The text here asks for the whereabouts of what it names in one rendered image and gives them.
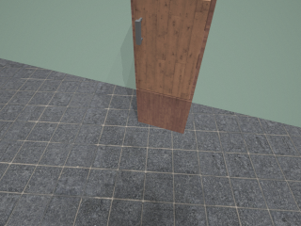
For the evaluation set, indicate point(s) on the cupboard door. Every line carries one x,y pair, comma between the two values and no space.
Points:
172,32

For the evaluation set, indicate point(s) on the handle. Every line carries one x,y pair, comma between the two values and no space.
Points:
138,35

